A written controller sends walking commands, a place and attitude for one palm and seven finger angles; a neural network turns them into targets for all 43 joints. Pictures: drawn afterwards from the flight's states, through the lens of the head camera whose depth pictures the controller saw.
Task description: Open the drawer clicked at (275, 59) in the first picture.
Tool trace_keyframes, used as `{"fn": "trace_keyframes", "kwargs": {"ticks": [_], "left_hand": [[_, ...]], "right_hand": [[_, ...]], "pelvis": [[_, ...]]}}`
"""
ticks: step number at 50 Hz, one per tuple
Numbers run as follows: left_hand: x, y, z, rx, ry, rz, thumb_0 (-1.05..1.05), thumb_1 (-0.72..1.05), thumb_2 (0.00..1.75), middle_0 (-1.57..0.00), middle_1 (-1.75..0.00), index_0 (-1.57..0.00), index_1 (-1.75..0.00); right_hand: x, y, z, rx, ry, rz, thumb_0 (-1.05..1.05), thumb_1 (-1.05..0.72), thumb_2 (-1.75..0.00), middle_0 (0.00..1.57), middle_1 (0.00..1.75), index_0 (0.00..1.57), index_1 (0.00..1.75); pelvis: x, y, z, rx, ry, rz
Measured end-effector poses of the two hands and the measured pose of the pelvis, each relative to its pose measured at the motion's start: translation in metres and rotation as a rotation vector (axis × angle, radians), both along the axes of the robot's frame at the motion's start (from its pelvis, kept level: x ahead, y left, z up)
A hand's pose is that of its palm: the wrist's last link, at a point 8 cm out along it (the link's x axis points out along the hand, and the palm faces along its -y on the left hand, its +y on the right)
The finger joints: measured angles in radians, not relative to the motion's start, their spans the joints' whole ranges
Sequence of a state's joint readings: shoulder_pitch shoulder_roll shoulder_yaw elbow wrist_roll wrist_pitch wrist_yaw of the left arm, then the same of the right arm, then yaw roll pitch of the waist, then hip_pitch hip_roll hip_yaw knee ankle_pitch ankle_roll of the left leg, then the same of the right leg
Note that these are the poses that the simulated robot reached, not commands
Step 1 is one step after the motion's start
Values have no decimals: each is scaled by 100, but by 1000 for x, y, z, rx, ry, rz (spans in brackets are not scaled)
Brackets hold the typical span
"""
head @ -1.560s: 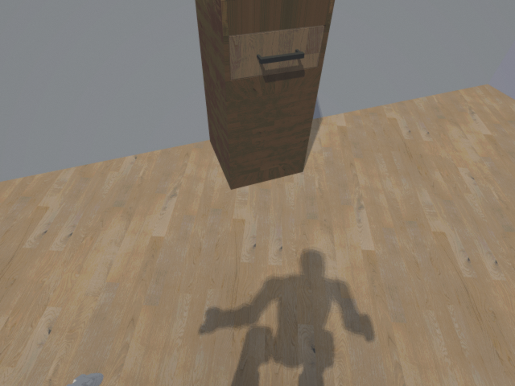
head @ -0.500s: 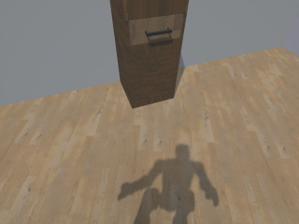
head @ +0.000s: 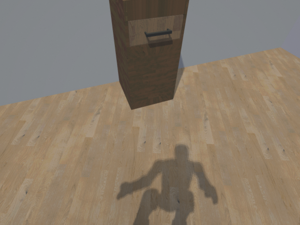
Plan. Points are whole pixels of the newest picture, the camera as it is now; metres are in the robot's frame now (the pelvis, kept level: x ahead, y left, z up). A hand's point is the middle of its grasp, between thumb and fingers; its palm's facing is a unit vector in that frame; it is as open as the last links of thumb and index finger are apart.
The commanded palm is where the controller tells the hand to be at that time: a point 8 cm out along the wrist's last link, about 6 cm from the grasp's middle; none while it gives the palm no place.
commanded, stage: walk to a spot facing it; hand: left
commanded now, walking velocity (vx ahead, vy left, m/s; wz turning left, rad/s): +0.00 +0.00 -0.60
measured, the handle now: (158, 32) +1.27 +0.02 -0.06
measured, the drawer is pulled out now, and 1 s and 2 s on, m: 0.00 0.00 0.00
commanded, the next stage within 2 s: none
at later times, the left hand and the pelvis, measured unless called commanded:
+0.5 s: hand out of the picture +0.04 +0.16 -0.17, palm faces -0.15 -0.96 -0.25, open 7.4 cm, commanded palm none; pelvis -0.01 -0.03 -0.01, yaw -13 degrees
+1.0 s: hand (94, 210) +0.20 +0.20 -0.20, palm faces -0.38 -0.91 -0.17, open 7.4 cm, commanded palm none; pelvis +0.13 +0.01 -0.01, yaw -30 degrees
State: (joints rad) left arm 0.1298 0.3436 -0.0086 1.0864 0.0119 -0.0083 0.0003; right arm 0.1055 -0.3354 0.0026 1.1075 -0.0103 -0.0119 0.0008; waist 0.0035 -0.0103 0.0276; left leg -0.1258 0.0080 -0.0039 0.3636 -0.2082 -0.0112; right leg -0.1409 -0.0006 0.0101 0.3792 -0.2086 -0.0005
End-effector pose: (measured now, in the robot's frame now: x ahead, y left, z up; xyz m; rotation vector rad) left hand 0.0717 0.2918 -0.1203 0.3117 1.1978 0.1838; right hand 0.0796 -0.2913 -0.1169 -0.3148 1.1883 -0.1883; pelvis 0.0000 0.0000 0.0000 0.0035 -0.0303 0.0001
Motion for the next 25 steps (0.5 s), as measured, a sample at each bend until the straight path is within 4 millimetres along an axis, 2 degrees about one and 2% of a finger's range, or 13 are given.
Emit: {"fn": "trace_keyframes", "kwargs": {"ticks": [5, 8, 15, 20, 22, 25], "left_hand": [[0, 0, -2, 3, 10, -2, 0, 90, 90, -20, -30, -20, -30], [-3, -6, -8, -7, 36, -15, 0, 90, 90, -20, -30, -20, -30], [-12, -36, -25, -45, 100, -70, 0, 90, 90, -20, -30, -20, -30], [-18, -65, -30, -52, 93, -104, 0, 90, 90, -20, -30, -20, -30], [-25, -74, -27, -60, 96, -95, 0, 90, 90, -20, -30, -20, -30], [-33, -85, -19, -79, 122, -93, 0, 90, 90, -20, -30, -20, -30]], "right_hand": [[0, 2, -1, -2, -15, -17, 0, -90, -90, 20, 30, 20, 30], [-7, 8, -6, 11, -26, -48, 0, -90, -90, 20, 30, 20, 30], [-43, 20, -29, 85, -17, -145, 0, -90, -90, 20, 30, 20, 30], [-71, 11, -56, 137, 16, -213, 0, -90, -90, 20, 30, 20, 30], [-78, 8, -54, 145, 40, -226, 1, -90, -90, 20, 30, 20, 30], [-82, 3, -40, 149, 42, -244, 1, -91, -90, 20, 30, 20, 30]], "pelvis": [[-1, 1, -2, 1, 2, -26], [-4, 1, -5, 4, 5, -56], [-16, -8, -17, 38, -2, -147], [-19, -24, -30, 28, -2, -205], [-19, -28, -26, 17, 0, -205], [-14, -33, -14, 20, 14, -232]]}}
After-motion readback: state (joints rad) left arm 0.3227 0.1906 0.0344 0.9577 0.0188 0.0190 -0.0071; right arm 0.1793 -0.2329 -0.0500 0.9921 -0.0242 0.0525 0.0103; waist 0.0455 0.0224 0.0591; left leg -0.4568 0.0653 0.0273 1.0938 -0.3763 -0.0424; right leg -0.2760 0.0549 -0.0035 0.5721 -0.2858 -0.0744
